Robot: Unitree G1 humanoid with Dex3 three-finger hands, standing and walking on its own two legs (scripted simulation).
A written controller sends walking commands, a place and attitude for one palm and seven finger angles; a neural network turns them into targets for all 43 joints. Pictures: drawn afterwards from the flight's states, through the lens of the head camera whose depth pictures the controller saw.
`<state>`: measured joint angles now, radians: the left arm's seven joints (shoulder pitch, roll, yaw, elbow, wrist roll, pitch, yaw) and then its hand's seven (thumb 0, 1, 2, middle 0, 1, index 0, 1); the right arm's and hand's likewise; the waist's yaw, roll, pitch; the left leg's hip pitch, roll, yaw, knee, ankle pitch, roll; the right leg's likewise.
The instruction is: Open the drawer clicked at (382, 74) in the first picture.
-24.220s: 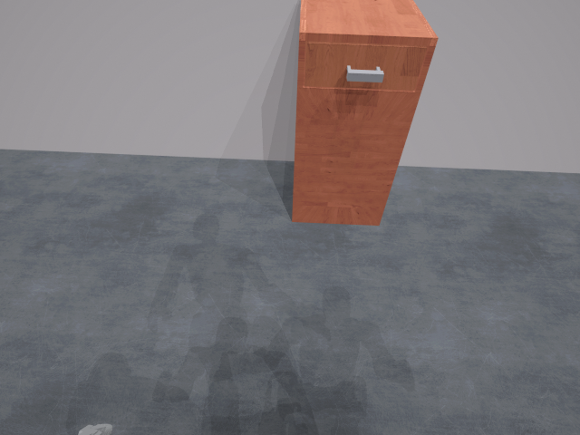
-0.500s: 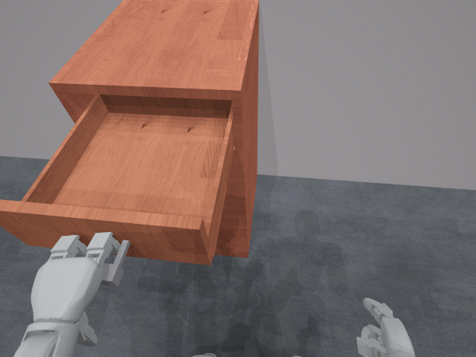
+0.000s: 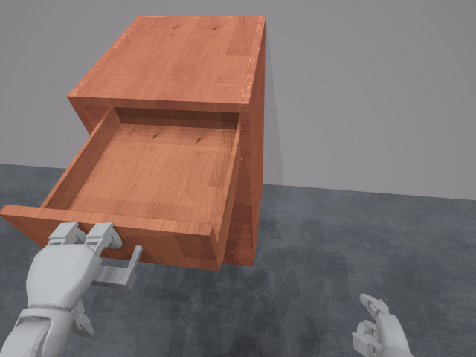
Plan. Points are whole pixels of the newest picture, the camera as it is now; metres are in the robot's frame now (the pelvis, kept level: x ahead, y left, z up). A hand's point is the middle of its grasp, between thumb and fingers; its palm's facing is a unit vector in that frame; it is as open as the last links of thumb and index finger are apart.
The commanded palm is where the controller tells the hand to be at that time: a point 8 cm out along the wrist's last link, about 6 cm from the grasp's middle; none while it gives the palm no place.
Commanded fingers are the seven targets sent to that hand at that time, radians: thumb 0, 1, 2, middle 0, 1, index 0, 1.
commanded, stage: lift the hand off the handle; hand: left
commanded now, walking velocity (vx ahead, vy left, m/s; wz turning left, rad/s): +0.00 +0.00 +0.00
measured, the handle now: (107, 262) +0.25 +0.27 +0.01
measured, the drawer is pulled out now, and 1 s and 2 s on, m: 0.30 0.30 0.30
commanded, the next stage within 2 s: draw the hand back to the body in 0.86 s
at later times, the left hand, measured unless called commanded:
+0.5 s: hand (66, 245) +0.22 +0.27 +0.13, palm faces +0.09 -0.05 -0.99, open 13.8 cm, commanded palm +0.18 +0.26 +0.18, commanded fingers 0.00 -0.50 0.30 -0.30 -1.20 -0.30 -1.20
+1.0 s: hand (49, 238) +0.22 +0.27 +0.16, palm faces +0.04 -0.07 -1.00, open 13.9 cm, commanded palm +0.18 +0.27 +0.21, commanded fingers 0.00 -0.50 0.30 -0.30 -1.20 -0.30 -1.20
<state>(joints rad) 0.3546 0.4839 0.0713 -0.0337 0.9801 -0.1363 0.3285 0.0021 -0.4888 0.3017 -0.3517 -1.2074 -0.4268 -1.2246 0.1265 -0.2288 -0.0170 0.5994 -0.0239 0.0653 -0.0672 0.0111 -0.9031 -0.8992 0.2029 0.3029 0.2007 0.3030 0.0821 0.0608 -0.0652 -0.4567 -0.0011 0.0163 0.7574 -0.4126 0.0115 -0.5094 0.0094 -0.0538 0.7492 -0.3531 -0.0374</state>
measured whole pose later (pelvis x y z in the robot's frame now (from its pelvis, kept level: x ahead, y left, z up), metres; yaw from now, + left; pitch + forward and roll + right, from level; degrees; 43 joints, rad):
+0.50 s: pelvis +0.01 +0.01 +0.02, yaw +0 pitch +1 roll +0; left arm 0.35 0.51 0.05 -0.33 0.90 0.02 0.11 0.00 -0.49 0.30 -0.32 -1.20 -0.33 -1.20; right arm 0.11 -0.24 0.03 0.57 -0.01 0.11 -0.03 0.01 -0.90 -0.90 0.20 0.30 0.20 0.30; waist 0.12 0.10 -0.03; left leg -0.23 -0.02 0.02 0.54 -0.33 0.03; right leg -0.28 0.00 -0.04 0.54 -0.28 -0.02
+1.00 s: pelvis +0.01 +0.01 +0.03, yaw +1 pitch -2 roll +0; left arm 0.31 0.58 0.12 -0.38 0.80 0.03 -0.06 0.00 -0.49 0.30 -0.32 -1.20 -0.31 -1.20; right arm 0.10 -0.27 0.05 0.56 0.01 0.11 -0.03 0.01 -0.90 -0.90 0.20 0.30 0.20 0.30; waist 0.11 0.11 0.01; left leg -0.14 -0.01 0.00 0.45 -0.28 0.02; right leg -0.18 0.01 -0.06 0.43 -0.23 -0.02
